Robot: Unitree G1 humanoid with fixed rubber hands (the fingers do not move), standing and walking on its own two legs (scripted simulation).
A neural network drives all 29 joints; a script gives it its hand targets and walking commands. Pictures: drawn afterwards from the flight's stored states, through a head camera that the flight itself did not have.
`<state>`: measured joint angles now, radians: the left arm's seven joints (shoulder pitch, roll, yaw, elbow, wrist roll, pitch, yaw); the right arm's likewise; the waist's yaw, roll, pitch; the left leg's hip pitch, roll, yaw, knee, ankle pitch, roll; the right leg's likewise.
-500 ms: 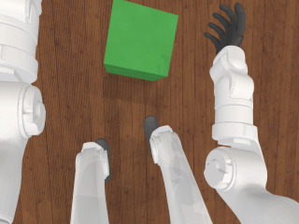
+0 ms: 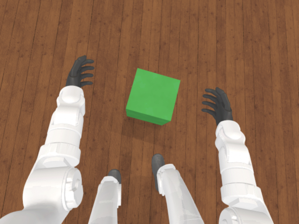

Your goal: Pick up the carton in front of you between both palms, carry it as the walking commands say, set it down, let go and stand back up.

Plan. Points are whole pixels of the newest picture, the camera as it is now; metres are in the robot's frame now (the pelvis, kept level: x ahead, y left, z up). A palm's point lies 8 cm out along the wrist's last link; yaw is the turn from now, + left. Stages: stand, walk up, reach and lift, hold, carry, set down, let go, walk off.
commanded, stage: let go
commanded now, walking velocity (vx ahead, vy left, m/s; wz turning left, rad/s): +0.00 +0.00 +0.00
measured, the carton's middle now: (150, 100) +0.51 -0.12 -0.57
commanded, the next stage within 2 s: stand in 1.18 s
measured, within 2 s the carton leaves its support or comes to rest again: neither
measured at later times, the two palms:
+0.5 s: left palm (42, 141) +0.33 +0.18 -0.02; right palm (268, 176) +0.21 -0.26 +0.01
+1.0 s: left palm out of the picture +0.24 +0.24 +0.01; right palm (261, 171) +0.23 -0.23 +0.02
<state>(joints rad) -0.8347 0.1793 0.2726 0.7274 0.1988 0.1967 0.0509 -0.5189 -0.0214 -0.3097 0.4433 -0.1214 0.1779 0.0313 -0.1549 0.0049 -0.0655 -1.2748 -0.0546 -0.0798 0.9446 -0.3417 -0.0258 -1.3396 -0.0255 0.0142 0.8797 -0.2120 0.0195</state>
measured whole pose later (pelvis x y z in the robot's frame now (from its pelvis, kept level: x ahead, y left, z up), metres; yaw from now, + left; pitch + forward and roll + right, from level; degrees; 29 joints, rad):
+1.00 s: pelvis +0.08 +0.01 +0.08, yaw -4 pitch -2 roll -1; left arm 0.25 0.22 0.01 0.47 -0.02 0.06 -0.03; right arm 0.22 -0.23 -0.03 0.39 -0.02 0.17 0.03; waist 0.00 0.03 0.03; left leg -0.10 -0.01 -0.04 0.48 -0.35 0.01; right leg -0.20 0.00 0.05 0.46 -0.23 0.03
